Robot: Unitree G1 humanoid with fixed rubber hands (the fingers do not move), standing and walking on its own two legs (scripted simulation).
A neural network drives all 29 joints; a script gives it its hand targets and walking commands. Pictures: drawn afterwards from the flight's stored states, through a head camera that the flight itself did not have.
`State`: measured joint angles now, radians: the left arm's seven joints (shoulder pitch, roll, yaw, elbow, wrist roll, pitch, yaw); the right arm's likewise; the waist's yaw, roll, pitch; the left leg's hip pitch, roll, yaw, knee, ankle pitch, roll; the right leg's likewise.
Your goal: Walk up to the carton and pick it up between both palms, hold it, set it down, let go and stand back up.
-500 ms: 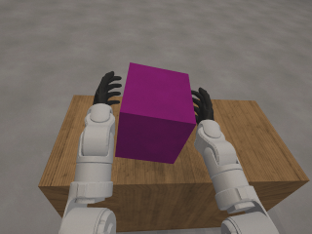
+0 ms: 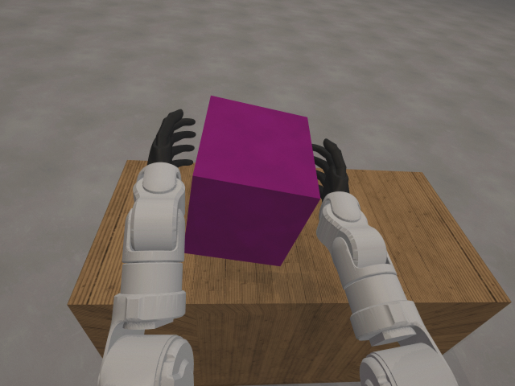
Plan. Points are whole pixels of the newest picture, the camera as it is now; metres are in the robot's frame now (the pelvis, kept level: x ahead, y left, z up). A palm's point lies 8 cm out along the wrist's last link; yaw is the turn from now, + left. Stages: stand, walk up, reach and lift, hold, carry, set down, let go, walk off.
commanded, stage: hold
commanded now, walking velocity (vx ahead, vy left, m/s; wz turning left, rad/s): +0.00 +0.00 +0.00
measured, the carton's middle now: (246, 183) +0.40 +0.02 +0.14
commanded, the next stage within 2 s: none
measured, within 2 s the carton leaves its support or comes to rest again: neither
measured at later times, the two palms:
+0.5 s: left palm (164, 164) +0.36 +0.14 +0.20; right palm (333, 193) +0.35 -0.11 +0.16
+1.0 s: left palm (164, 164) +0.36 +0.14 +0.20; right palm (333, 195) +0.35 -0.11 +0.16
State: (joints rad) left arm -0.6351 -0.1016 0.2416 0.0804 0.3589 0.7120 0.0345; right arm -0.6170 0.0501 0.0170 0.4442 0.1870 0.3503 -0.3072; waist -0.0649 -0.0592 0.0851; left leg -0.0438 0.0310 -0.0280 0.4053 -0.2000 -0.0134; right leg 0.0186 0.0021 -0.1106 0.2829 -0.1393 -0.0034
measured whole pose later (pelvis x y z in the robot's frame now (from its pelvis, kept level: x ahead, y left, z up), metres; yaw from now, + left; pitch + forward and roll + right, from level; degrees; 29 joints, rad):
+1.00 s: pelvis +0.00 +0.00 +0.00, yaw +0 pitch -11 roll -2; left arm -0.64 -0.11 0.25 0.06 0.39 0.72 0.00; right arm -0.60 0.07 0.01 0.43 0.17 0.32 -0.32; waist -0.07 -0.07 0.11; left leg -0.02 0.03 -0.03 0.40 -0.20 -0.01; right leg 0.04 0.00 -0.11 0.29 -0.14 -0.01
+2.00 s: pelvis +0.00 +0.00 +0.00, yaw +0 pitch -11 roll -1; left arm -0.66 -0.11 0.27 0.09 0.41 0.72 -0.01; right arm -0.61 0.07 0.00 0.46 0.16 0.31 -0.32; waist -0.06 -0.06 0.12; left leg -0.01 0.03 -0.03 0.39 -0.19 -0.02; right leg 0.05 0.00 -0.11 0.29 -0.14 -0.01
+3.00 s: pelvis +0.00 -0.01 +0.00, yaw +0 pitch -11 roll -1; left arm -0.66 -0.11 0.27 0.09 0.41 0.72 -0.01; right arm -0.61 0.08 0.00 0.47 0.16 0.29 -0.31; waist -0.07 -0.06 0.13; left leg 0.00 0.04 -0.03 0.39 -0.19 -0.02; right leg 0.05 0.01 -0.11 0.29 -0.14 -0.01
